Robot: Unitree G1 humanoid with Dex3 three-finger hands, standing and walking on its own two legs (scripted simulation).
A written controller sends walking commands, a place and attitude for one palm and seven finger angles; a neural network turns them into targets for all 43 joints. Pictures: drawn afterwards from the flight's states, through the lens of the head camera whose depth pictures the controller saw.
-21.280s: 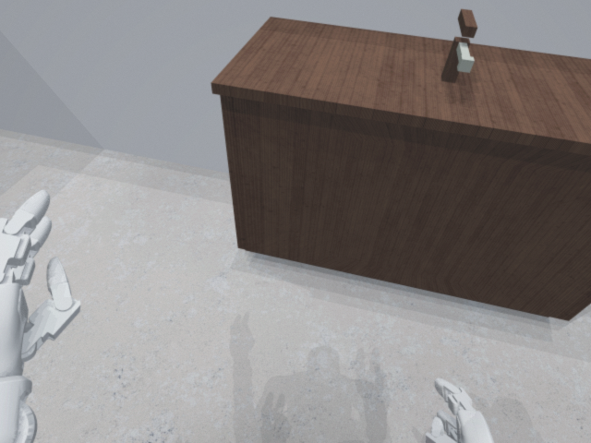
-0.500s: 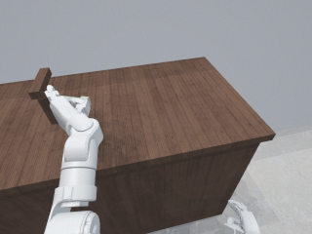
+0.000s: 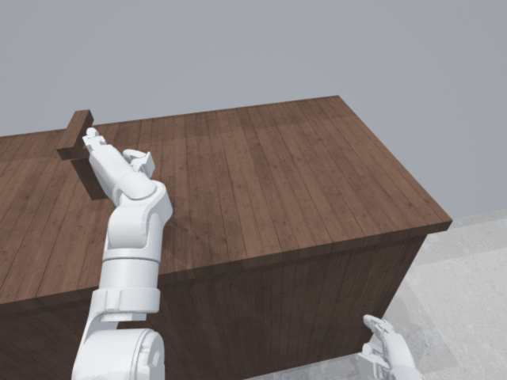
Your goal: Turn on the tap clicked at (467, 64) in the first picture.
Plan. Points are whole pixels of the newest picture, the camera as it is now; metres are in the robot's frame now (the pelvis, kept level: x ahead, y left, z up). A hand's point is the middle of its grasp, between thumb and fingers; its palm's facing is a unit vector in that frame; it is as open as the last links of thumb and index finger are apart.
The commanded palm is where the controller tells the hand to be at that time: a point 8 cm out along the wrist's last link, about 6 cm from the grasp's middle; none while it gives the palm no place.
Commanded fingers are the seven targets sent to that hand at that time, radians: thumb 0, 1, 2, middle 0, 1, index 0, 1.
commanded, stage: lift the hand up off the lever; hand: left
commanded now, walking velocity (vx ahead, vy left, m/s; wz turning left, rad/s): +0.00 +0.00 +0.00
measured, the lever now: (144, 166) +0.44 +0.26 +0.13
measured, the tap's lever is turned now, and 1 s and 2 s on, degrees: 65 65 65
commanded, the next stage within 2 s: draw the hand back beside the body in 0.06 s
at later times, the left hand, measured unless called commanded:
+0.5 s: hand (137, 200) +0.30 +0.21 +0.17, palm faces +0.35 -0.92 -0.18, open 7.8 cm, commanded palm +0.27 +0.24 +0.19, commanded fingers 0.00 0.90 0.90 -0.17 -0.20 -0.17 -0.20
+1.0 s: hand (99, 238) +0.24 +0.23 +0.17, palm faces +0.30 -0.91 -0.27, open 7.6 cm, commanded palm +0.20 +0.28 +0.18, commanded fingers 0.00 0.90 0.90 -0.19 -0.28 -0.19 -0.28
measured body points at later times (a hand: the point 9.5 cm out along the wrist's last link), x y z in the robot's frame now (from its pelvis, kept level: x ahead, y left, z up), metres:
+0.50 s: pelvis +0.00 +0.00 +0.00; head -0.03 -0.02 +0.45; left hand +0.28 +0.26 +0.18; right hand +0.20 -0.24 -0.08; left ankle -0.01 +0.14 -0.74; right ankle +0.00 -0.07 -0.74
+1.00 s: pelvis -0.02 +0.02 +0.01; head -0.04 +0.01 +0.45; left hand +0.22 +0.28 +0.18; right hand +0.16 -0.20 -0.08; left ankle -0.01 +0.14 -0.74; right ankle +0.00 -0.07 -0.74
